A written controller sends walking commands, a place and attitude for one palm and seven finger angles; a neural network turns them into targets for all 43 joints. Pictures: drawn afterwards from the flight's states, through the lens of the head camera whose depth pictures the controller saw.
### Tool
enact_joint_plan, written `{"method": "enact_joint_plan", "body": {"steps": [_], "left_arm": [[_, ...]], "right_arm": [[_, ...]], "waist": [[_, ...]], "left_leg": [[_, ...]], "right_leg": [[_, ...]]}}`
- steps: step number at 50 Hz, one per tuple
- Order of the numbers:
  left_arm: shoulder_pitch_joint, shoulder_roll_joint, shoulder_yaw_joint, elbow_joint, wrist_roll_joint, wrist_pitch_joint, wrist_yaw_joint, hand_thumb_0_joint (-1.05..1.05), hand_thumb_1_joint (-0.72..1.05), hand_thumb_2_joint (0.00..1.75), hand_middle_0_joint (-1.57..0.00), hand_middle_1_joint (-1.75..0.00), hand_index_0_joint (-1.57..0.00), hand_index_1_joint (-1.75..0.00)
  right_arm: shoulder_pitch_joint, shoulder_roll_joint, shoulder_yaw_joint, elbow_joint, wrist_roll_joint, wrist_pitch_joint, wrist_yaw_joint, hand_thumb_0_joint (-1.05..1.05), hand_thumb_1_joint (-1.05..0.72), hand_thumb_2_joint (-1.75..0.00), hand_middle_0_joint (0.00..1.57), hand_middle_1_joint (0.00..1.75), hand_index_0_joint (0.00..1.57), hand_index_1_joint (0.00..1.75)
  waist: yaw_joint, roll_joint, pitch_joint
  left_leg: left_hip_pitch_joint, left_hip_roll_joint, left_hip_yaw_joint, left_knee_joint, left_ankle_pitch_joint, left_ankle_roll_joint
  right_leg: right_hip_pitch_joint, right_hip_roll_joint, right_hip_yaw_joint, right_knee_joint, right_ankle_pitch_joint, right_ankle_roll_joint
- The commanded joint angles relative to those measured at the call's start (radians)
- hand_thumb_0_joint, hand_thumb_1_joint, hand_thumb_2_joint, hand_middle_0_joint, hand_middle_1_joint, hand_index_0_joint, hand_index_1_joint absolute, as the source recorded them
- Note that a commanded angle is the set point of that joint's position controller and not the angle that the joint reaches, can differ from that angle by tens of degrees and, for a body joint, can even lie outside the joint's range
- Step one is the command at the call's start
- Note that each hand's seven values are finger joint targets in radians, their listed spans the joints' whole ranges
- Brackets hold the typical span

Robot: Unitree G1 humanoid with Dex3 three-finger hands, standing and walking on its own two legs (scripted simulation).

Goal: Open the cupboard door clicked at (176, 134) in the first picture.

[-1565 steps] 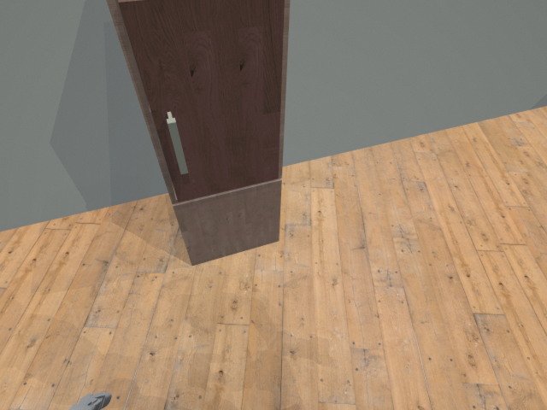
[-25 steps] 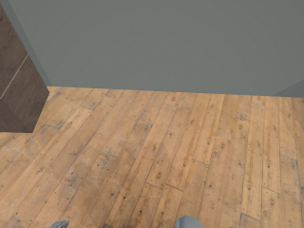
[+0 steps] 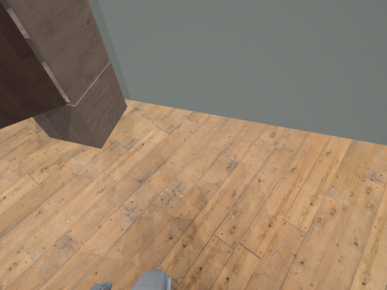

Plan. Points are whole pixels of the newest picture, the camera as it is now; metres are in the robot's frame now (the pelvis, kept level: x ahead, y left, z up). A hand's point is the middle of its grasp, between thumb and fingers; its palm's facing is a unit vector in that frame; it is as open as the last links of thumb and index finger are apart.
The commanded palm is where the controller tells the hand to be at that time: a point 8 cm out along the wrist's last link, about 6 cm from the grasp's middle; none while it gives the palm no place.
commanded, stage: turn to face it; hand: left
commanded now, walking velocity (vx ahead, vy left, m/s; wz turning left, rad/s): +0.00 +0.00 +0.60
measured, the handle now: out of the picture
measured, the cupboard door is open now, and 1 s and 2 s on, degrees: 46 46 46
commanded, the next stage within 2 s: take the last steps up to it in 0.88 s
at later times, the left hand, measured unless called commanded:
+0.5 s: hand out of the picture +0.06 +0.28 -0.17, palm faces +0.30 -0.92 -0.24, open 7.4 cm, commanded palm none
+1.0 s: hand out of the picture +0.01 +0.18 -0.16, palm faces +0.50 -0.83 -0.25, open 7.3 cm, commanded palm none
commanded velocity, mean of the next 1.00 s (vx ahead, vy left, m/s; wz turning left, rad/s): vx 0.01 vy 0.01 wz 0.44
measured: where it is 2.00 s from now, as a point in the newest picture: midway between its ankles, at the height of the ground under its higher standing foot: (153, 283)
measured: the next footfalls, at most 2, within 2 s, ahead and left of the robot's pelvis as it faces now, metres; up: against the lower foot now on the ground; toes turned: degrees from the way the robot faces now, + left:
left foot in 0.20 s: +0.04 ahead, +0.13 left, +0.00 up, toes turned +12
right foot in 0.70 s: +0.10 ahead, -0.09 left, +0.00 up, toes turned +21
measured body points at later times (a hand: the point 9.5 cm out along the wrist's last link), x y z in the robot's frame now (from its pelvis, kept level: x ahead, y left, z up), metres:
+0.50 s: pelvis +0.02 +0.04 +0.00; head +0.06 +0.08 +0.45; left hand +0.04 +0.33 -0.15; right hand +0.16 -0.18 -0.13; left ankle +0.00 +0.13 -0.74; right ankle +0.05 -0.13 -0.66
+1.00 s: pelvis +0.05 -0.02 +0.00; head +0.09 -0.02 +0.45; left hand -0.01 +0.22 -0.14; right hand +0.22 -0.22 -0.16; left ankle -0.05 +0.11 -0.67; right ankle +0.06 -0.10 -0.74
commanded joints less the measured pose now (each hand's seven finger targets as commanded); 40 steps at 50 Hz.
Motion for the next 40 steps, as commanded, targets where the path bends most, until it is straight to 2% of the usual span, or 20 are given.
{"method": "enact_joint_plan", "body": {"steps": [1,5,7,8,9,10,11,13,14,16,21,29,31,33,34,35,36,37,38,40], "left_arm": [[0.092,0.222,0.067,-0.042,0.009,-0.018,0.012,0.0,0.9,0.9,-0.2,-0.3,-0.2,-0.3],[0.09,0.245,0.08,-0.031,0.016,-0.012,0.008,0.0,0.9,0.9,-0.2,-0.3,-0.2,-0.3],[0.069,0.258,0.086,-0.035,0.008,-0.011,0.001,0.0,0.9,0.9,-0.2,-0.3,-0.2,-0.3],[0.052,0.249,0.084,-0.04,0.0,-0.007,-0.003,0.0,0.9,0.9,-0.2,-0.3,-0.2,-0.3],[0.033,0.178,0.071,-0.076,-0.008,-0.002,-0.013,0.0,0.9,0.9,-0.2,-0.3,-0.2,-0.3],[-0.052,0.156,0.051,-0.118,-0.004,0.008,-0.008,0.0,0.9,0.9,-0.2,-0.3,-0.2,-0.3],[-0.063,0.179,0.056,-0.129,0.0,0.016,-0.003,0.0,0.9,0.9,-0.2,-0.3,-0.2,-0.3],[-0.072,0.177,0.065,-0.086,0.005,0.026,-0.002,0.0,0.9,0.9,-0.2,-0.3,-0.2,-0.3],[-0.055,0.185,0.067,-0.066,0.006,0.032,-0.007,0.0,0.9,0.9,-0.2,-0.3,-0.2,-0.3],[-0.018,0.18,0.067,-0.041,0.008,0.032,-0.015,0.0,0.9,0.9,-0.2,-0.3,-0.2,-0.3],[-0.029,0.17,0.059,-0.05,0.005,0.028,-0.011,0.0,0.9,0.9,-0.2,-0.3,-0.2,-0.3],[-0.112,0.148,0.045,-0.091,-0.007,0.021,-0.007,0.0,0.9,0.9,-0.2,-0.3,-0.2,-0.3],[-0.079,0.143,0.044,-0.085,-0.011,0.016,-0.004,0.0,0.9,0.9,-0.2,-0.3,-0.2,-0.3],[-0.004,0.148,0.05,-0.065,-0.014,0.005,-0.001,0.0,0.9,0.9,-0.2,-0.3,-0.2,-0.3],[0.037,0.173,0.056,-0.052,-0.011,-0.005,0.003,0.0,0.9,0.9,-0.2,-0.3,-0.2,-0.3],[0.075,0.252,0.072,-0.043,0.004,-0.016,0.01,0.0,0.9,0.9,-0.2,-0.3,-0.2,-0.3],[0.086,0.3,0.078,-0.042,0.011,-0.014,0.013,0.0,0.9,0.9,-0.2,-0.3,-0.2,-0.3],[0.07,0.277,0.064,-0.047,0.006,-0.013,0.013,0.0,0.9,0.9,-0.2,-0.3,-0.2,-0.3],[0.001,0.201,0.052,-0.055,0.002,-0.022,0.016,0.0,0.9,0.9,-0.2,-0.3,-0.2,-0.3],[-0.043,0.176,0.044,-0.061,-0.004,-0.017,0.016,0.0,0.9,0.9,-0.2,-0.3,-0.2,-0.3]], "right_arm": [[-0.113,-0.041,0.005,-0.107,0.003,-0.035,0.001,0.0,-0.9,-0.9,0.2,0.3,0.2,0.3],[-0.114,-0.037,0.01,-0.121,0.007,-0.049,0.002,0.0,-0.9,-0.9,0.2,0.3,0.2,0.3],[-0.044,-0.064,0.004,-0.108,0.003,-0.057,-0.001,0.0,-0.9,-0.9,0.2,0.3,0.2,0.3],[0.045,-0.106,-0.008,-0.088,-0.001,-0.065,-0.001,0.0,-0.9,-0.9,0.2,0.3,0.2,0.3],[0.122,-0.232,-0.041,-0.077,-0.012,-0.074,-0.008,0.0,-0.9,-0.9,0.2,0.3,0.2,0.3],[0.189,-0.279,-0.047,-0.064,-0.002,-0.069,-0.019,0.0,-0.9,-0.9,0.2,0.3,0.2,0.3],[0.169,-0.273,-0.037,-0.066,-0.005,-0.066,-0.027,0.0,-0.9,-0.9,0.2,0.3,0.2,0.3],[0.052,-0.214,-0.022,-0.105,-0.009,-0.072,-0.046,0.0,-0.9,-0.9,0.2,0.3,0.2,0.3],[0.009,-0.194,-0.013,-0.116,-0.008,-0.073,-0.048,0.0,-0.9,-0.9,0.2,0.3,0.2,0.3],[0.002,-0.176,-0.002,-0.117,-0.005,-0.085,-0.05,0.0,-0.9,-0.9,0.2,0.3,0.2,0.3],[0.046,-0.171,-0.002,-0.101,-0.003,-0.092,-0.047,0.0,-0.9,-0.9,0.2,0.3,0.2,0.3],[0.075,-0.163,-0.009,-0.087,-0.011,-0.079,-0.047,0.0,-0.9,-0.9,0.2,0.3,0.2,0.3],[0.063,-0.157,-0.011,-0.091,-0.011,-0.075,-0.048,0.0,-0.9,-0.9,0.2,0.3,0.2,0.3],[0.034,-0.149,-0.013,-0.095,-0.004,-0.074,-0.049,0.0,-0.9,-0.9,0.2,0.3,0.2,0.3],[0.037,-0.125,-0.011,-0.097,0.004,-0.075,-0.046,0.0,-0.9,-0.9,0.2,0.3,0.2,0.3],[0.05,-0.071,-0.006,-0.103,0.016,-0.079,-0.039,0.0,-0.9,-0.9,0.2,0.3,0.2,0.3],[0.036,-0.052,-0.004,-0.126,0.012,-0.077,-0.039,0.0,-0.9,-0.9,0.2,0.3,0.2,0.3],[0.043,-0.082,-0.008,-0.111,0.003,-0.066,-0.035,0.0,-0.9,-0.9,0.2,0.3,0.2,0.3],[0.06,-0.078,-0.011,-0.075,-0.006,-0.055,-0.032,0.0,-0.9,-0.9,0.2,0.3,0.2,0.3],[0.075,-0.065,-0.011,-0.047,0.0,-0.04,-0.025,0.0,-0.9,-0.9,0.2,0.3,0.2,0.3]], "waist": [[0.071,-0.193,-0.11],[0.071,-0.216,-0.123],[0.025,-0.175,-0.159],[-0.028,-0.082,-0.21],[-0.071,0.238,-0.256],[-0.092,0.283,-0.258],[-0.07,0.17,-0.245],[-0.028,0.211,-0.167],[-0.005,0.178,-0.123],[0.024,0.117,-0.138],[0.026,0.082,-0.175],[0.005,0.164,-0.159],[0.018,0.165,-0.173],[0.057,0.142,-0.194],[0.075,0.077,-0.213],[0.088,-0.14,-0.249],[0.094,-0.285,-0.21],[0.08,-0.195,-0.183],[0.035,-0.212,-0.128],[0.01,-0.174,-0.115]], "left_leg": [[-0.058,0.009,0.052,-0.162,-0.035,0.005],[0.063,-0.002,0.094,-0.34,-0.032,0.034],[0.226,-0.028,0.114,-0.504,0.102,0.053],[0.396,0.0,0.063,-0.619,0.261,0.075],[0.577,0.275,-0.316,-0.666,0.586,0.203],[0.562,0.396,-0.467,-0.674,0.888,0.309],[0.519,0.417,-0.411,-0.672,0.811,0.346],[0.391,0.296,-0.347,-0.71,0.63,0.287],[0.336,0.255,-0.301,-0.73,0.59,0.258],[0.345,0.207,-0.254,-0.733,0.621,0.225],[0.396,0.191,-0.265,-0.719,0.663,0.244],[0.338,0.173,-0.352,-0.677,0.652,0.253],[0.3,0.168,-0.384,-0.654,0.668,0.252],[0.231,0.13,-0.371,-0.596,0.614,0.214],[0.155,0.082,-0.344,-0.539,0.493,0.17],[-0.015,-0.022,-0.219,-0.378,0.205,0.101],[-0.097,-0.122,-0.069,-0.13,-0.226,0.049],[-0.065,-0.07,-0.11,0.034,-0.217,0.056],[-0.099,-0.047,-0.127,0.111,-0.137,0.047],[-0.08,-0.024,-0.088,0.167,-0.035,0.03]], "right_leg": [[0.174,-0.262,0.123,-0.073,0.645,-0.082],[0.135,-0.293,0.098,-0.004,0.636,-0.078],[0.062,-0.269,0.04,0.104,0.596,-0.031],[-0.041,-0.243,0.0,0.263,0.488,0.014],[-0.338,-0.088,-0.028,0.518,-0.107,0.096],[-0.449,-0.027,0.098,0.662,-0.372,0.107],[-0.462,-0.052,0.174,0.704,-0.351,0.094],[-0.458,-0.047,0.203,0.723,-0.211,0.108],[-0.445,-0.041,0.214,0.734,-0.14,0.112],[-0.428,-0.025,0.209,0.731,-0.058,0.122],[-0.418,-0.001,0.209,0.649,-0.032,0.138],[-0.277,0.064,0.187,0.347,-0.11,0.12],[-0.182,0.088,0.183,0.247,-0.096,0.106],[-0.023,0.094,0.178,0.05,0.053,0.094],[0.11,0.051,0.213,-0.085,0.161,0.084],[0.276,-0.155,0.408,-0.152,0.278,0.021],[0.212,-0.389,0.59,-0.161,0.46,-0.106],[0.088,-0.388,0.528,-0.155,0.44,-0.152],[0.065,-0.295,0.456,-0.159,0.498,-0.132],[0.049,-0.216,0.317,-0.127,0.547,-0.102]]}}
